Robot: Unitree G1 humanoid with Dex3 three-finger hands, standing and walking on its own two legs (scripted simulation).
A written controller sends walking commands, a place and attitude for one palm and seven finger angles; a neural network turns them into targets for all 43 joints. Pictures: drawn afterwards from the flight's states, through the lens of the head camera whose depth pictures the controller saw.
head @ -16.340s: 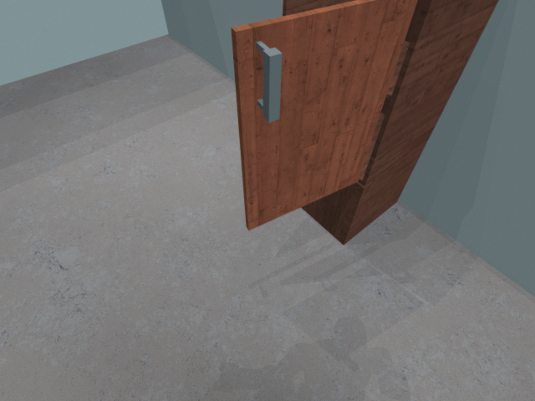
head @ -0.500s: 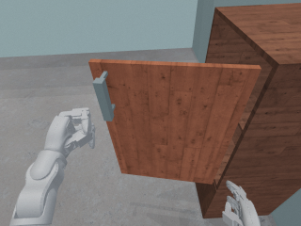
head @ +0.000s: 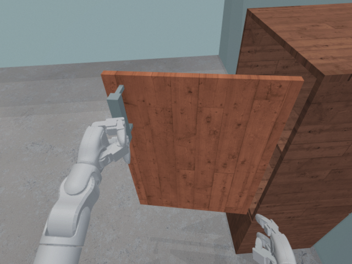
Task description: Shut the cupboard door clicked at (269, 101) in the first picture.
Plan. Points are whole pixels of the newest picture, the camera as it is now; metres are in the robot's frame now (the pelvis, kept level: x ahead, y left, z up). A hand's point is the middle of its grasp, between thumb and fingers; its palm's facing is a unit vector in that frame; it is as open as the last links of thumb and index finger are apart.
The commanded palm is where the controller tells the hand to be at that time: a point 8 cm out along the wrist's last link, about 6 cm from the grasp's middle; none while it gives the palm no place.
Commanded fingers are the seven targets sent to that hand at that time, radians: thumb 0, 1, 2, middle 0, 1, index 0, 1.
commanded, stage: bring the fist close to the handle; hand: left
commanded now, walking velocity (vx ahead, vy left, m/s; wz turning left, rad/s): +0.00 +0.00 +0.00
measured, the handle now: (123, 114) +0.41 +0.16 +0.16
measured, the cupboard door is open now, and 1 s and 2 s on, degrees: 79 74 61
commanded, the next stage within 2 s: push the door shut along its arc in 0.22 s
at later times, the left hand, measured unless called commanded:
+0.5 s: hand (124, 146) +0.30 +0.13 +0.17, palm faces -0.05 -1.00 -0.08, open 3.1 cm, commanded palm +0.29 +0.18 +0.17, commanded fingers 0.00 0.90 0.90 -1.30 -1.50 -1.30 -1.50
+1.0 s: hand (130, 124) +0.36 +0.13 +0.17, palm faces -0.17 -0.98 -0.07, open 3.1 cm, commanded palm +0.36 +0.17 +0.17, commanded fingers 0.00 0.90 0.90 -1.30 -1.50 -1.30 -1.50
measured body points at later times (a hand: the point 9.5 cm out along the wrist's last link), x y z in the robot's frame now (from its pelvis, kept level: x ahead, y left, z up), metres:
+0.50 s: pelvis -0.01 +0.00 +0.00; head -0.04 -0.02 +0.45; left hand +0.30 +0.18 +0.17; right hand +0.19 -0.22 -0.07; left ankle -0.02 +0.09 -0.73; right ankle -0.02 -0.08 -0.73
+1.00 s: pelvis -0.02 +0.00 +0.00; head -0.02 -0.02 +0.45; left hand +0.37 +0.18 +0.17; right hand +0.14 -0.24 -0.09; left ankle -0.02 +0.09 -0.73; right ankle -0.02 -0.08 -0.73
